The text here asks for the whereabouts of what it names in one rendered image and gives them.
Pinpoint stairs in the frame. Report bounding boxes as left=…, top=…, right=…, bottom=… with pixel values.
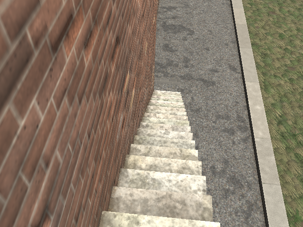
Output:
left=99, top=90, right=221, bottom=227

